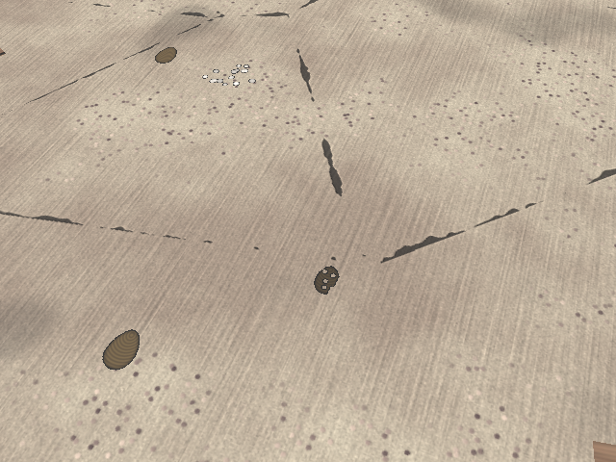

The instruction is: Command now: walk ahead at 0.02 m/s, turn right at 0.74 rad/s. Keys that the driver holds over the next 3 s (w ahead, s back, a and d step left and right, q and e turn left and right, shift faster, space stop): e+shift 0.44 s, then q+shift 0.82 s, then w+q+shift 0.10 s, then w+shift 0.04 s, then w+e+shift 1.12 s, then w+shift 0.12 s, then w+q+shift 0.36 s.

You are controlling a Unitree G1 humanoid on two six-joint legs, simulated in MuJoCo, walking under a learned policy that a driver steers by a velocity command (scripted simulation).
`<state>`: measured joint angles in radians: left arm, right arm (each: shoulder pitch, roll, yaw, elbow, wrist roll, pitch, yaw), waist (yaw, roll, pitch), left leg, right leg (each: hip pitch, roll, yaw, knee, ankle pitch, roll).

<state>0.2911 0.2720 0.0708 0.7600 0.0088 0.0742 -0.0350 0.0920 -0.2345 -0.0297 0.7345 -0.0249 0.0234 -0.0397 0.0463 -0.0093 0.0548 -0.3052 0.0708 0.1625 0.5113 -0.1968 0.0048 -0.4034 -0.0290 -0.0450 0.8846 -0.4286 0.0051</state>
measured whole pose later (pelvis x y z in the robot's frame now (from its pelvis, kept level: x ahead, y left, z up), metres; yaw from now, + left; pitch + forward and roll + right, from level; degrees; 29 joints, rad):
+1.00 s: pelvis +0.05 -0.04 +0.01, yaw -8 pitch +2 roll -1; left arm 0.13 0.33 0.04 0.71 0.01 0.02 0.03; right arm 0.23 -0.34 -0.11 0.78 -0.01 0.07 0.03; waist -0.03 0.01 0.08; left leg -0.32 -0.15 -0.35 0.48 -0.17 0.00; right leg -0.30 0.10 0.13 0.56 -0.37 0.01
